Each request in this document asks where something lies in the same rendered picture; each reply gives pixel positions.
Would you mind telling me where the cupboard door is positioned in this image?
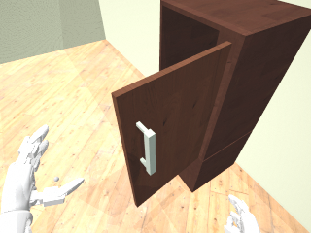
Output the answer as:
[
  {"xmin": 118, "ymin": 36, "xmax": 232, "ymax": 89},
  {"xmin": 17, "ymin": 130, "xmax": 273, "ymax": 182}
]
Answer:
[{"xmin": 111, "ymin": 41, "xmax": 232, "ymax": 208}]

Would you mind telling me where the robot right hand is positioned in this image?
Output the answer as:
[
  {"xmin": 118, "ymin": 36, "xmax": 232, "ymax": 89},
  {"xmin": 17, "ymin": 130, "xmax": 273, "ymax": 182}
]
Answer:
[{"xmin": 224, "ymin": 194, "xmax": 261, "ymax": 233}]

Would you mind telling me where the robot left hand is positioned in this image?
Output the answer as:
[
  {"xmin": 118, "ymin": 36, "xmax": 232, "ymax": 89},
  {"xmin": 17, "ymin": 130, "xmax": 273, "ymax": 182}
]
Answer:
[{"xmin": 1, "ymin": 124, "xmax": 85, "ymax": 215}]

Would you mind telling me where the robot left forearm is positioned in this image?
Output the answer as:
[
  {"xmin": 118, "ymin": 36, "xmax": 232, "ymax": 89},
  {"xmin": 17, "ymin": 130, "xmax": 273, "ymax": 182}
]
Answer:
[{"xmin": 0, "ymin": 210, "xmax": 33, "ymax": 233}]

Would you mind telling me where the handle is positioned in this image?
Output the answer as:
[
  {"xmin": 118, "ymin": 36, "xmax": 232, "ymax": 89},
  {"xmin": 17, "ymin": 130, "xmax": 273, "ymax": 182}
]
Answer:
[{"xmin": 136, "ymin": 121, "xmax": 156, "ymax": 175}]

